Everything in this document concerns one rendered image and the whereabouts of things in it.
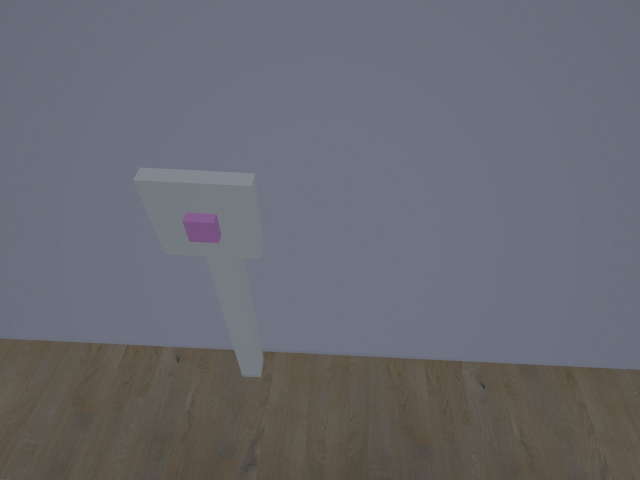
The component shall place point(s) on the button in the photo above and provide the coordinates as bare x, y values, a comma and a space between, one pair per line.
201, 227

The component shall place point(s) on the panel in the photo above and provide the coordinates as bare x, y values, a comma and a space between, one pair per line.
167, 194

